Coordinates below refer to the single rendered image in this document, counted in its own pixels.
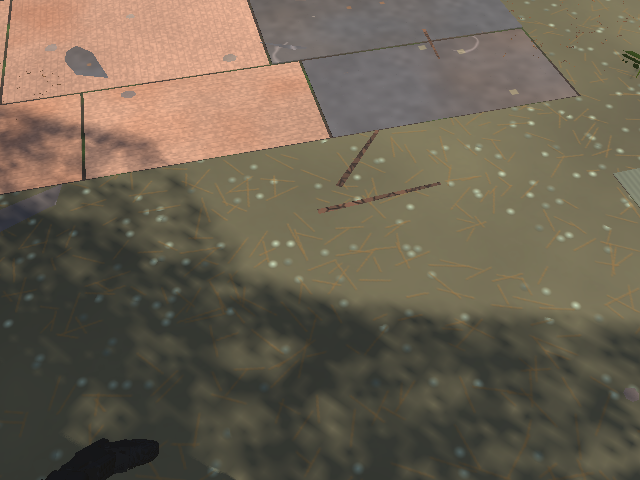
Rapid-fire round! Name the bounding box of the left robot hand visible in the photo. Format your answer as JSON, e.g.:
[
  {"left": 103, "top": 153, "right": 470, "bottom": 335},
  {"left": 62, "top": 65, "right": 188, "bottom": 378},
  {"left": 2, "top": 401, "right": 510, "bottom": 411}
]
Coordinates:
[{"left": 41, "top": 438, "right": 159, "bottom": 480}]

